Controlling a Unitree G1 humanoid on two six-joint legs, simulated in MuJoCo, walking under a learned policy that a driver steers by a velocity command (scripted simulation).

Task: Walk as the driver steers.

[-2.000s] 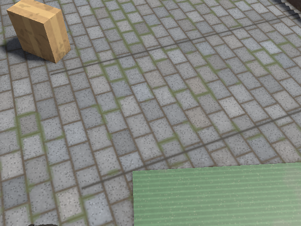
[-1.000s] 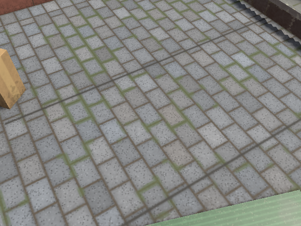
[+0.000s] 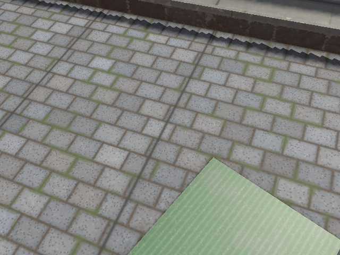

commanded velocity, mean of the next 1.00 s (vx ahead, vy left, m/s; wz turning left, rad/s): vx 0.06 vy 0.00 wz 0.15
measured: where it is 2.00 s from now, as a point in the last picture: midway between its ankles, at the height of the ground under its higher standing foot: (118, 239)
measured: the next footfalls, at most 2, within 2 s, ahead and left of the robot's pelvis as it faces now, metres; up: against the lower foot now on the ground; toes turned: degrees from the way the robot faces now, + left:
left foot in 0.36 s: +0.07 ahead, +0.13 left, +0.00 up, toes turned -5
left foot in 0.90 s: +0.03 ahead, +0.15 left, +0.00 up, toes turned +14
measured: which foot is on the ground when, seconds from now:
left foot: up 0.00-0.34, down 0.36-0.60, up 0.62-0.88, down 0.90-1.00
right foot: down 0.00-0.90, up 0.92-1.00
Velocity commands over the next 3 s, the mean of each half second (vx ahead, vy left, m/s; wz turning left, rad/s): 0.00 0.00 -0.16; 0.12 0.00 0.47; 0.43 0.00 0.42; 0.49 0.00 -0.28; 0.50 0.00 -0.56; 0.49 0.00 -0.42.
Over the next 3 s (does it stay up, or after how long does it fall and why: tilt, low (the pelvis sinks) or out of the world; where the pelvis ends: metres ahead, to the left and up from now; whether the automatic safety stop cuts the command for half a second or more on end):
stays up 1.06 0.36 -0.01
